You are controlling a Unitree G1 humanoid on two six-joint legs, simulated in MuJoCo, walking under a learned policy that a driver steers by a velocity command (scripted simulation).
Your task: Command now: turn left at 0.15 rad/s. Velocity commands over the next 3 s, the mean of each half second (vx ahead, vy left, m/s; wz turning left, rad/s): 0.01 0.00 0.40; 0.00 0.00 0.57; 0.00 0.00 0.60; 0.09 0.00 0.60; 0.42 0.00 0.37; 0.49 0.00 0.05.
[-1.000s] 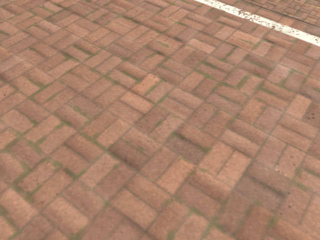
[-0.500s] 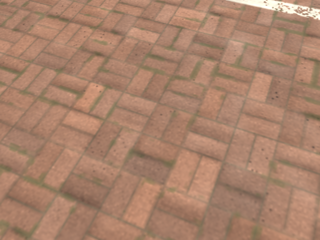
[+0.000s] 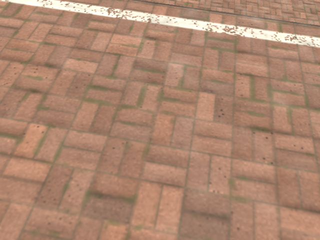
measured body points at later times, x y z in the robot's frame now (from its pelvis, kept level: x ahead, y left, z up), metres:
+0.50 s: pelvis -0.01 +0.01 -0.01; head +0.03 +0.02 +0.44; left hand +0.04 +0.32 -0.11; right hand +0.23 -0.21 -0.09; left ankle -0.03 +0.12 -0.73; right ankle -0.01 -0.14 -0.74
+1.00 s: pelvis +0.00 +0.01 -0.01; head +0.03 +0.03 +0.44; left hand -0.02 +0.34 -0.10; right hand +0.30 -0.14 -0.09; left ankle -0.03 +0.12 -0.74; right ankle +0.08 -0.09 -0.74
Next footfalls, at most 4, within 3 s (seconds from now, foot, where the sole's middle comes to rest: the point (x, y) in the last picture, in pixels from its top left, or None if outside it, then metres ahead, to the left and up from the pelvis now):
0.12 right None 0.02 -0.13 -0.78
0.52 left None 0.01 0.13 -0.78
1.00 right None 0.11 -0.06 -0.78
1.42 left None -0.08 0.14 -0.78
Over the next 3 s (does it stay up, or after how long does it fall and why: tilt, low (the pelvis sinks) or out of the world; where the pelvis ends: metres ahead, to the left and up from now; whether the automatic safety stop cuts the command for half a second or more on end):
stays up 0.08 0.56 -0.02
